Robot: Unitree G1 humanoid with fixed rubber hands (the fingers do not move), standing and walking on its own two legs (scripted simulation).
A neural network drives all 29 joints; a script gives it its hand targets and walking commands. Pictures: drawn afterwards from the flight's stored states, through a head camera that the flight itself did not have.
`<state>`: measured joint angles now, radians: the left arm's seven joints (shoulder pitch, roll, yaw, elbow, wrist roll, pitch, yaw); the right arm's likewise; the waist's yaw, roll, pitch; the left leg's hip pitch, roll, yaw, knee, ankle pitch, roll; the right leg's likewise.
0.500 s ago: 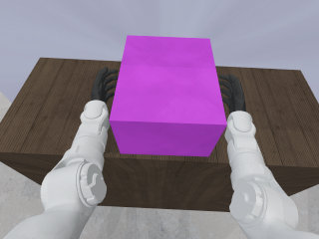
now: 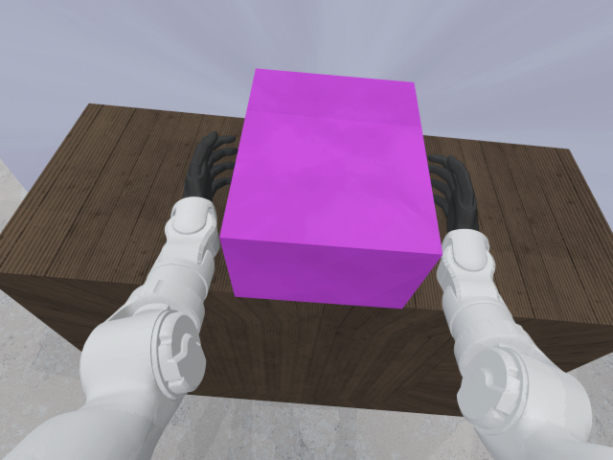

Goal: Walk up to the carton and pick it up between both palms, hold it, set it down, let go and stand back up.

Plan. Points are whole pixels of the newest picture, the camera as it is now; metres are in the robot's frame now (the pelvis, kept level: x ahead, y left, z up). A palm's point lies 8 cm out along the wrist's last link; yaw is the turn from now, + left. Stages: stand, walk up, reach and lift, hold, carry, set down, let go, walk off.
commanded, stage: reach and lift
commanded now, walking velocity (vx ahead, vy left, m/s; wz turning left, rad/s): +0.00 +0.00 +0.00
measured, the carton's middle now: (327, 186) +0.51 +0.03 +0.04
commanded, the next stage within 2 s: none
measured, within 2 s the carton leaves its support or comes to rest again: leaves its support in 0.30 s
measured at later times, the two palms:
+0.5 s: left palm (192, 199) +0.42 +0.20 +0.09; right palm (460, 218) +0.42 -0.14 +0.10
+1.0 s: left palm (181, 177) +0.41 +0.20 +0.14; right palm (482, 201) +0.41 -0.14 +0.15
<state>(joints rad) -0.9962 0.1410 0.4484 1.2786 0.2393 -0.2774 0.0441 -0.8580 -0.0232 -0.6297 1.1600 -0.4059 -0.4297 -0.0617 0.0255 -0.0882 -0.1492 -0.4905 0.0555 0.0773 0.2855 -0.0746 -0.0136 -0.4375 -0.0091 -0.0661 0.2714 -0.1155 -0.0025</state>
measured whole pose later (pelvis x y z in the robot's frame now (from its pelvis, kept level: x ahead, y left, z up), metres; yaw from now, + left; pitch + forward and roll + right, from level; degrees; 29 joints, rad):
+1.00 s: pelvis -0.01 +0.01 +0.00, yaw +1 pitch +8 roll -1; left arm -0.96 0.19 0.16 1.21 -0.02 -0.01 0.11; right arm -0.88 -0.11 -0.24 1.12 0.00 -0.11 -0.08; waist 0.00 -0.03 -0.18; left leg -0.37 0.05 0.06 0.34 -0.10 0.00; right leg -0.28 -0.01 -0.08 0.26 -0.11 0.01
